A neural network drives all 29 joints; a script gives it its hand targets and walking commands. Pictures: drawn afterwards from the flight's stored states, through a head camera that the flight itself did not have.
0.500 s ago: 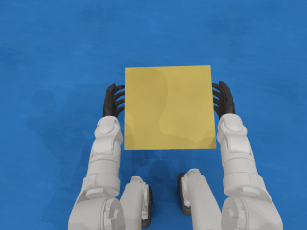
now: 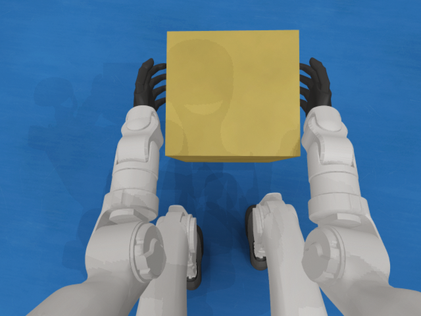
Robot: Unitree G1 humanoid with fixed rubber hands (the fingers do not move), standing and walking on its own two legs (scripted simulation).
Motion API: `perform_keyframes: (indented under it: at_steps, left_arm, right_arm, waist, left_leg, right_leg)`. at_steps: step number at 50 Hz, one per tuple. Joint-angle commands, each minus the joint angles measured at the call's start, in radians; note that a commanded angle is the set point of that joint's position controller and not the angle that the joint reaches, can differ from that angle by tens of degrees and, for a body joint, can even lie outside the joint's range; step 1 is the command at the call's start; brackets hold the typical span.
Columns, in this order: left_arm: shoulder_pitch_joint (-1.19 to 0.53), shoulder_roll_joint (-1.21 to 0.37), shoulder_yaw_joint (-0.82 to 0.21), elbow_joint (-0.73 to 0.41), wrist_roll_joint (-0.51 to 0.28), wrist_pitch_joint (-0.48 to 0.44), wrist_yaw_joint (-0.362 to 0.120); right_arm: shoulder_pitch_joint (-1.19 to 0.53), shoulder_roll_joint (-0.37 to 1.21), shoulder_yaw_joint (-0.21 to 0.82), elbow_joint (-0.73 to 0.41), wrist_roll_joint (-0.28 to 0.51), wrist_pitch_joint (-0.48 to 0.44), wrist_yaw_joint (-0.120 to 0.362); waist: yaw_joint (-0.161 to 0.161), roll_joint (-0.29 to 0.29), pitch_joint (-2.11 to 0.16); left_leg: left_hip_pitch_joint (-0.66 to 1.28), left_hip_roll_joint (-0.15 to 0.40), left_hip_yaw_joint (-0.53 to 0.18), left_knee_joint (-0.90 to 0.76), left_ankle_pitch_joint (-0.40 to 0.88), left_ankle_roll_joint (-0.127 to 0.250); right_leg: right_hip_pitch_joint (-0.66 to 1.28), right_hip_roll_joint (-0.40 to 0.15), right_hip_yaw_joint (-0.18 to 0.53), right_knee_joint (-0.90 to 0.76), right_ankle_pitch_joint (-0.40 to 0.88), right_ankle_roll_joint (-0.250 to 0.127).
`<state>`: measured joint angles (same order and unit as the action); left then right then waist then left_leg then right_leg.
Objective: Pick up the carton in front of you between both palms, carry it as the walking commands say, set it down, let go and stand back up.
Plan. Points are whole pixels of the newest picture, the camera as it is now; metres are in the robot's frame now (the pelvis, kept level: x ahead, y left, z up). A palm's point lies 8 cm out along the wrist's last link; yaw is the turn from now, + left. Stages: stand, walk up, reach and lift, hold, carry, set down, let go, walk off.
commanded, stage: set down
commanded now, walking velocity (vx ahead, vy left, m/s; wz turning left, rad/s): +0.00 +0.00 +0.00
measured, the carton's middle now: (229, 111) +0.48 -0.05 -0.16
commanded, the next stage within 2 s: none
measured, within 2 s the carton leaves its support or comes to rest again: rests again in 1.50 s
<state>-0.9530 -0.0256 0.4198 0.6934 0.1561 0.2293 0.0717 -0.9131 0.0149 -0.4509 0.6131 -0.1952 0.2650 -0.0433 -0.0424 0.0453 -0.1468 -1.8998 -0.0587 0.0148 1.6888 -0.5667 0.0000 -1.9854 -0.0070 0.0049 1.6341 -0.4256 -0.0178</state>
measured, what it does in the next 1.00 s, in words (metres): lowers itself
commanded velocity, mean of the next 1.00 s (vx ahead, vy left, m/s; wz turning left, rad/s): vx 0.00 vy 0.00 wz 0.00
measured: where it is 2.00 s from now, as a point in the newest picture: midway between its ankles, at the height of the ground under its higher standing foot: (225, 258)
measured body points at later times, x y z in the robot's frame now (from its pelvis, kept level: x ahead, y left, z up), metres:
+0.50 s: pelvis -0.02 +0.01 -0.11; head +0.33 -0.03 +0.18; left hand +0.54 +0.09 -0.26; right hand +0.49 -0.21 -0.26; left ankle +0.07 +0.11 -0.49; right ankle +0.12 -0.11 -0.49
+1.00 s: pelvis -0.02 +0.01 -0.15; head +0.34 -0.01 +0.13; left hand +0.54 +0.08 -0.32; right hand +0.50 -0.22 -0.30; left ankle +0.07 +0.11 -0.49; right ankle +0.11 -0.11 -0.49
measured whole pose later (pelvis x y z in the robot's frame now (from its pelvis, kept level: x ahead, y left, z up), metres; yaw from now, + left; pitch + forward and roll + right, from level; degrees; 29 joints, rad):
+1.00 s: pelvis -0.02 +0.01 -0.15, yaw +0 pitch +41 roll +0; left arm -1.36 0.19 0.21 0.99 0.02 0.20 0.16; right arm -1.33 -0.23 -0.36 0.95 -0.02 0.22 -0.03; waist -0.12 0.02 0.21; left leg -2.28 -0.10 0.02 2.21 -0.64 0.00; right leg -2.36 0.00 0.01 2.12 -0.48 0.01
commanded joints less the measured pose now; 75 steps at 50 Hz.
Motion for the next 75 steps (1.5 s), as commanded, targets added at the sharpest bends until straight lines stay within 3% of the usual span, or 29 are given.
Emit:
perform_keyframes:
  at_steps: [1,13,25,30,35,48,59,75]
  left_arm:
    - [-0.617,-0.876,-0.507,0.014,-0.1,-0.014,-0.206]
    - [-0.766,-0.805,-0.471,0.075,-0.102,-0.008,-0.2]
    - [-0.924,-0.736,-0.549,0.087,-0.188,-0.026,-0.182]
    - [-0.988,-0.697,-0.572,0.062,-0.211,-0.054,-0.166]
    - [-0.98,-0.713,-0.594,0.046,-0.22,-0.058,-0.158]
    - [-0.993,-0.691,-0.548,0.139,-0.221,-0.079,-0.172]
    - [-0.981,-0.614,-0.497,0.198,-0.183,-0.088,-0.169]
    - [-0.825,-0.476,-0.365,0.333,-0.063,-0.061,-0.187]
  right_arm:
    - [-0.603,0.863,0.523,0.016,0.11,-0.009,0.19]
    - [-0.767,0.785,0.488,0.038,0.131,-0.004,0.203]
    - [-0.92,0.674,0.498,0.061,0.21,-0.03,0.233]
    - [-0.892,0.726,0.486,0.13,0.271,-0.042,0.25]
    - [-0.893,0.752,0.505,0.14,0.312,-0.037,0.269]
    - [-0.895,0.685,0.403,0.229,0.268,-0.062,0.268]
    - [-0.912,0.643,0.35,0.309,0.272,-0.079,0.286]
    - [-0.87,0.493,0.267,0.407,0.211,-0.084,0.291]
  waist:
    - [-0.038,-0.048,-0.995]
    - [-0.052,-0.033,-0.969]
    - [-0.095,0.001,-0.942]
    - [-0.063,0.039,-0.919]
    - [-0.048,0.036,-0.962]
    - [-0.097,0.073,-0.716]
    - [-0.069,0.094,-0.586]
    - [-0.011,0.037,-0.321]
  left_leg:
    - [0.212,-0.145,0.009,-0.127,0.202,-0.02]
    - [0.081,-0.139,0.024,0.026,0.162,-0.012]
    - [0.092,-0.121,0.024,0.187,0.196,-0.01]
    - [0.107,-0.112,0.028,0.238,0.254,-0.003]
    - [0.162,-0.111,0.023,0.276,0.326,0.002]
    - [0.041,-0.109,0.009,0.306,0.22,0.001]
    - [0.004,-0.097,0.004,0.316,0.18,0.012]
    - [-0.068,-0.084,-0.017,0.318,0.105,0.034]
  right_leg:
    - [0.791,0.145,0.002,-0.057,0.3,0.047]
    - [0.634,0.134,-0.024,0.1,0.277,0.054]
    - [0.511,0.105,-0.055,0.275,0.295,0.044]
    - [0.466,0.102,-0.046,0.339,0.351,0.04]
    - [0.439,0.104,-0.056,0.379,0.401,0.048]
    - [0.294,0.096,-0.055,0.402,0.283,0.033]
    - [0.222,0.091,-0.042,0.42,0.228,0.028]
    - [0.126,0.094,-0.017,0.424,0.123,0.028]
